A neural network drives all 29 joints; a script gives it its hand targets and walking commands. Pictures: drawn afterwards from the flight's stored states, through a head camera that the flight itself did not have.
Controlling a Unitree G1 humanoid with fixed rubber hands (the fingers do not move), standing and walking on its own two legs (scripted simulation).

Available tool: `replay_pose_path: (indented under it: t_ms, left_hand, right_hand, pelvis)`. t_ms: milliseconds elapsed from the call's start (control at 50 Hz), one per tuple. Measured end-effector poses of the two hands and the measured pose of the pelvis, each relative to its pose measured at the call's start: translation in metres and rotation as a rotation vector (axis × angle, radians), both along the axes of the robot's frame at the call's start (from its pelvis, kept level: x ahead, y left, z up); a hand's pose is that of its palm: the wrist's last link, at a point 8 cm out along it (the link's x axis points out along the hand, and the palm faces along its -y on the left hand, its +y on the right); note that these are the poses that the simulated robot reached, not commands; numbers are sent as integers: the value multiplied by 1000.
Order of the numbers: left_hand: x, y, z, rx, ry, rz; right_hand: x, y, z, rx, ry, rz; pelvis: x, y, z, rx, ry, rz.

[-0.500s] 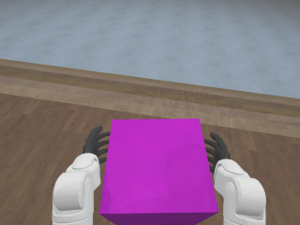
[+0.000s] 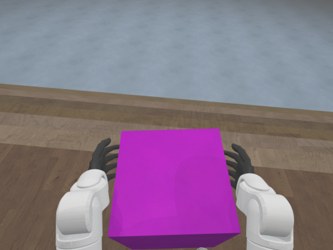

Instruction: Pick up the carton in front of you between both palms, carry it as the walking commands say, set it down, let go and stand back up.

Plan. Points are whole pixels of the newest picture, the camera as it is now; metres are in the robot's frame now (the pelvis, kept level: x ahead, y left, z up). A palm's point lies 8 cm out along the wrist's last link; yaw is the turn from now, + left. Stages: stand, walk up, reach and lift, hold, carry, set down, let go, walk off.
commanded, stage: carry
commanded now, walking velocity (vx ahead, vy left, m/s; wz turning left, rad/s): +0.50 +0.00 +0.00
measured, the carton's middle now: (171, 194) +0.25 +0.00 +0.02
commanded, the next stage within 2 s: none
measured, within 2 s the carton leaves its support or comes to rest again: neither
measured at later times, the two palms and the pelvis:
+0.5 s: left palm (120, 79) +0.59 +0.16 +0.10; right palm (213, 82) +0.60 -0.14 +0.10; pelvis +0.34 -0.01 -0.01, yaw +2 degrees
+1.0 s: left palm (125, 29) +0.99 +0.20 +0.10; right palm (190, 31) +1.00 -0.10 +0.10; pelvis +0.64 +0.03 -0.02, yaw +2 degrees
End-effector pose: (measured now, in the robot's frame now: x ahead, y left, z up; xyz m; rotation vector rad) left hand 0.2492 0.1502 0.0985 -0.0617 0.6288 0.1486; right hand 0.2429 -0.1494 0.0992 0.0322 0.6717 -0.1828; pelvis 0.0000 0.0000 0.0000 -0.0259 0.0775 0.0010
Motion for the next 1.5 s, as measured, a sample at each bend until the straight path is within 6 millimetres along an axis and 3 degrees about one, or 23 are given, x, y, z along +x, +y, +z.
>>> replay_pose_path:
  t_ms: [100,160,260,360,480,600,720,860,960,1060,1180,1280,1400,1500]
  left_hand:
    - [72,-10,-24,30,20,38]
    - [103,-11,-33,27,85,70]
    - [151,-9,-26,23,115,112]
    - [217,-9,-8,27,58,98]
    - [318,2,3,14,-34,59]
    - [449,21,-11,-6,-80,7]
    - [547,25,-15,-12,36,-33]
    - [646,39,2,-15,-10,13]
    - [713,45,5,-9,-22,45]
    - [771,49,-9,15,-12,110]
    - [825,59,-32,-17,51,160]
    - [894,57,-24,-26,-5,140]
    - [985,64,-26,5,-73,97]
    - [1073,66,-69,6,-110,4]
  right_hand:
    - [84,-10,-33,27,19,41]
    - [124,-11,-42,24,84,72]
    - [183,-8,-34,20,112,114]
    - [244,-8,-19,23,53,101]
    - [334,2,-5,14,-39,61]
    - [450,21,-8,-18,-87,14]
    - [535,26,-14,-18,29,-28]
    - [649,39,6,9,-20,-9]
    - [725,45,7,16,-33,21]
    - [801,50,-17,48,-24,89]
    - [866,60,-37,52,38,115]
    - [927,58,-32,60,-18,88]
    - [1006,64,-40,59,-90,68]
    - [1074,66,-78,13,-127,9]
  pelvis:
    - [80,-18,-24,-8,-26,37]
    - [114,-26,-17,5,-19,57]
    - [171,-33,3,35,-3,64]
    - [237,-28,10,53,0,51]
    - [323,-10,-2,36,-19,32]
    - [412,17,-33,34,-44,12]
    - [469,35,-15,13,-18,10]
    - [545,40,-5,1,8,17]
    - [613,33,-9,9,20,33]
    - [687,21,-28,21,-2,44]
    - [753,12,-24,30,2,33]
    - [810,16,-24,35,15,34]
    - [899,36,-55,11,-2,6]
    - [991,58,-124,-16,-76,13]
